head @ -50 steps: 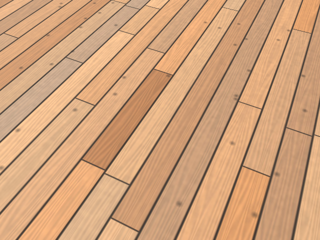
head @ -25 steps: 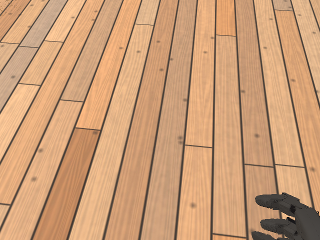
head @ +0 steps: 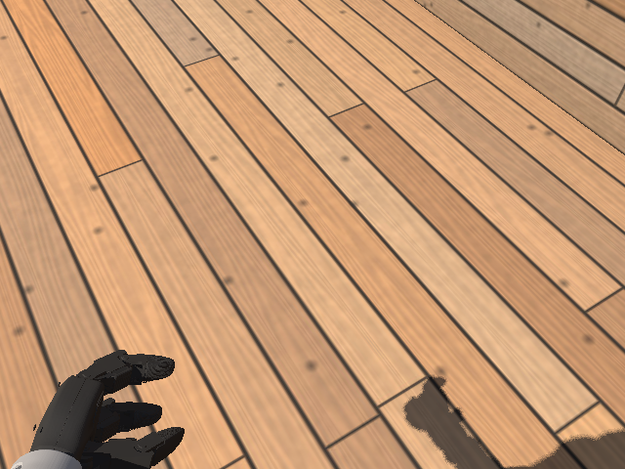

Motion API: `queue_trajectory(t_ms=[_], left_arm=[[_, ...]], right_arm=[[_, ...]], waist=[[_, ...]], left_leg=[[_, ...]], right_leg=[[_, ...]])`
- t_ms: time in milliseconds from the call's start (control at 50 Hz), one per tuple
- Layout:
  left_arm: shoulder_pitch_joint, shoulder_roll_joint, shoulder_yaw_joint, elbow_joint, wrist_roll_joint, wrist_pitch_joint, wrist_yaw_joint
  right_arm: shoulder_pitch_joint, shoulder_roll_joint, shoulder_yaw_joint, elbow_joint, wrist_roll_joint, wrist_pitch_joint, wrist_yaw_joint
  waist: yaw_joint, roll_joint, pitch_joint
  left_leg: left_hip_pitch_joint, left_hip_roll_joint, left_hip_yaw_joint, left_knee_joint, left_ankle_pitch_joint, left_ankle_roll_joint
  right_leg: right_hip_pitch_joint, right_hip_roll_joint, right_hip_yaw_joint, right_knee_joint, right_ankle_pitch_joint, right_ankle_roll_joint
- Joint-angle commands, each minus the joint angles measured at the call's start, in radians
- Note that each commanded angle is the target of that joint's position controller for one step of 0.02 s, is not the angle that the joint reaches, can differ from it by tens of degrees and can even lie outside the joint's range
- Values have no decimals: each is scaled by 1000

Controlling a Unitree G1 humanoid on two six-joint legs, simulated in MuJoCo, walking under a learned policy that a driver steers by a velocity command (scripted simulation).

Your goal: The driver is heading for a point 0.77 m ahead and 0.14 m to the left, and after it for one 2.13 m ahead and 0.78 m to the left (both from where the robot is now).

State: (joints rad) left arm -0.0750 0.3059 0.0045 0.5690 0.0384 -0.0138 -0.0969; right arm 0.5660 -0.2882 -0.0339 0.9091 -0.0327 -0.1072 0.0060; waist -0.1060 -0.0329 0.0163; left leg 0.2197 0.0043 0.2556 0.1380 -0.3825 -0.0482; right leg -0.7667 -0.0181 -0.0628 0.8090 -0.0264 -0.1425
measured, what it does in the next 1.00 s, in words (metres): walks ahead, turning left: right foot, then left foot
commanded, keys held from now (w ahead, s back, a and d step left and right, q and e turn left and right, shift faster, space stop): w+shift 0.34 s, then w+q+shift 0.66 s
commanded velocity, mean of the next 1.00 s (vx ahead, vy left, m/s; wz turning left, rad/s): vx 1.00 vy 0.00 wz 0.31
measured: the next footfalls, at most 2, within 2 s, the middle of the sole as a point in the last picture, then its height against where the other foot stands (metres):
right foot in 0.08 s outside the picture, level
left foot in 0.52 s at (265, 353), level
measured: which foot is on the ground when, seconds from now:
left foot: down 0.00-0.06, up 0.08-0.50, down 0.52-0.96, up 0.98-1.00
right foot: up 0.00-0.06, down 0.08-0.54, up 0.56-0.92, down 0.94-1.00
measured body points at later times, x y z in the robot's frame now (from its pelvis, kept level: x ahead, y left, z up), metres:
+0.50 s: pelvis +0.48 -0.01 -0.01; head +0.52 +0.00 +0.43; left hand +0.44 +0.28 -0.14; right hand +0.71 -0.25 -0.09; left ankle +0.70 +0.07 -0.71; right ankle +0.22 -0.06 -0.71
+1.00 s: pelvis +0.98 +0.00 -0.01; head +1.01 +0.01 +0.44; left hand +1.14 +0.30 -0.06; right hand +1.08 -0.29 -0.12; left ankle +0.74 +0.04 -0.65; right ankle +1.12 -0.10 -0.72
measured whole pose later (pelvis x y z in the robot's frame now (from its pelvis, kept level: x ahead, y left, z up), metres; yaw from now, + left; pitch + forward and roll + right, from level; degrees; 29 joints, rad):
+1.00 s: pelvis +0.98 +0.00 -0.01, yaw +22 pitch +3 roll -1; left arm 0.03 0.28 -0.02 0.61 0.06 -0.10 0.01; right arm 0.42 -0.36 -0.09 0.83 0.01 -0.05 0.01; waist -0.10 0.03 0.02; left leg -0.14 -0.12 -0.20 1.01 -0.45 0.12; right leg -0.50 -0.03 0.01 0.62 -0.16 0.04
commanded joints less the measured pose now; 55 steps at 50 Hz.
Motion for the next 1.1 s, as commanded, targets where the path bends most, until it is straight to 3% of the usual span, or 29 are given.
queue_trajectory(t_ms=[20,60,80,100,120,140,180,220,300,340,400,460,500,520,540,560,580,620,660,700,780,880,920,940,960,980,1000,1040,1100], left_arm=[[19,53,6,-22,10,-18,13],[328,116,38,75,12,-25,38],[503,162,66,135,19,-25,57],[468,250,90,144,26,-20,81],[488,290,105,119,4,-16,83],[494,246,107,146,-5,-21,91],[438,160,90,189,-6,-45,98],[397,92,63,200,-10,-64,104],[448,86,60,240,-34,-99,90],[446,91,60,242,-41,-112,81],[497,135,65,275,-50,-134,79],[541,176,68,301,-17,-119,102],[511,204,75,297,19,-86,127],[451,213,77,278,27,-70,135],[421,170,64,252,26,-75,133],[522,49,38,197,-23,-102,99],[434,104,28,166,-8,-121,103],[319,101,13,128,4,-140,99],[291,71,1,94,38,-104,92],[271,53,-9,63,44,-67,89],[46,20,-35,-36,5,-65,63],[35,76,-11,-40,-8,-74,80],[244,144,24,16,-9,-84,102],[446,191,48,56,1,-90,122],[627,268,75,76,39,-92,140],[533,328,92,74,36,-80,129],[425,208,80,54,27,-73,123],[381,96,54,81,23,-71,116],[449,50,43,171,-5,-94,107]], right_arm=[[-41,-206,-30,-50,2,-2,-21],[-84,-255,-36,-54,2,26,-35],[-122,-244,-34,-70,6,31,-35],[-53,-85,-5,-114,2,27,-9],[-70,-116,-8,-177,34,17,-8],[-211,-146,-14,-206,37,5,-11],[-238,-97,2,-194,26,3,-5],[-171,-60,9,-173,-5,41,11],[-401,-34,19,-256,-18,58,34],[-488,-24,29,-288,-6,49,46],[-536,-30,30,-285,23,43,59],[-517,-75,15,-264,14,43,51],[-285,-134,-12,-197,12,48,39],[-63,-168,-33,-126,10,53,28],[85,-238,-64,-94,4,64,11],[2,-338,-93,-89,2,79,9],[-90,-283,-95,-134,17,79,18],[-129,-182,-75,-109,21,71,13],[-165,-137,-54,-96,21,59,1],[-170,-151,-55,-101,28,40,7],[-197,-183,-76,-132,36,22,12],[-128,-218,-99,-130,43,29,9],[-149,-263,-107,-133,30,32,6],[-192,-238,-100,-147,25,24,9],[-190,-86,-59,-188,37,12,4],[-98,-44,-32,-252,69,18,7],[-188,-119,-37,-217,38,41,-4],[-313,-129,-41,-222,12,60,20],[-378,-63,-24,-274,-2,100,54]], waist=[[131,141,61],[290,190,-113],[373,169,-184],[223,-73,-258],[221,-124,-419],[244,10,-286],[154,97,-42],[67,52,-10],[89,21,127],[99,21,140],[126,25,129],[110,-24,43],[-12,-94,-102],[-128,-80,-184],[-172,8,-243],[3,438,-311],[-28,198,-320],[38,-41,-98],[120,-46,6],[150,-3,51],[97,53,110],[49,83,15],[162,57,-135],[269,49,-236],[304,-146,-382],[179,-425,-470],[187,-206,-289],[185,-9,-94],[138,-69,-8]], left_leg=[[-147,246,-24,92,1379,99],[-170,279,-33,512,1495,125],[-345,247,-22,819,1275,127],[-720,107,-56,1190,103,102],[-930,2,-221,1440,-93,97],[-1031,52,-304,1412,30,110],[-979,112,-300,1237,68,105],[-853,140,-309,1133,55,87],[-940,168,-249,878,181,55],[-832,147,-222,657,387,68],[-695,83,-163,480,610,132],[-676,-43,-99,458,462,177],[-461,-122,-92,492,320,210],[-251,-119,-112,454,276,236],[-37,3,-298,487,79,290],[235,269,-974,291,-34,502],[219,271,-1119,166,-33,506],[-97,220,-905,123,77,426],[-351,131,-762,91,160,389],[-505,83,-692,49,176,395],[-712,-12,-587,-36,273,325],[-420,30,-641,124,594,238],[-364,2,-613,442,811,195],[-499,-34,-587,705,716,176],[-721,-108,-491,1059,176,174],[-936,-129,-397,1261,-121,162],[-1031,-33,-371,1305,-6,171],[-1006,35,-340,1212,93,153],[-1016,91,-327,1175,98,138]], right_leg=[[291,125,-110,-103,-94,-48],[620,156,-51,-177,-199,-94],[884,107,38,-260,-200,-118],[1169,-165,400,-233,-335,-150],[1280,-327,863,-395,-340,-253],[1195,-277,743,-463,-254,-221],[871,-209,532,-526,-105,-172],[681,-155,424,-588,-76,-150],[558,-82,282,-725,-19,-138],[502,-36,194,-753,103,-104],[607,-87,108,-860,304,-54],[879,-122,7,-677,895,20],[917,-155,-26,-313,1166,60],[825,-139,-55,1,1117,73],[592,-57,-61,424,656,70],[80,155,24,832,-396,152],[-30,97,170,847,-339,115],[10,-13,179,639,-257,102],[97,-51,170,514,-306,132],[133,-75,138,371,-357,162],[335,-58,62,-73,16,196],[452,3,83,-294,89,172],[684,41,69,-312,-90,150],[926,-43,128,-263,-195,128],[1173,-327,457,-323,-607,83],[1216,-498,992,-544,-772,-5],[1080,-434,882,-554,-855,-9],[856,-337,520,-540,-459,25],[750,-275,264,-574,-152,62]])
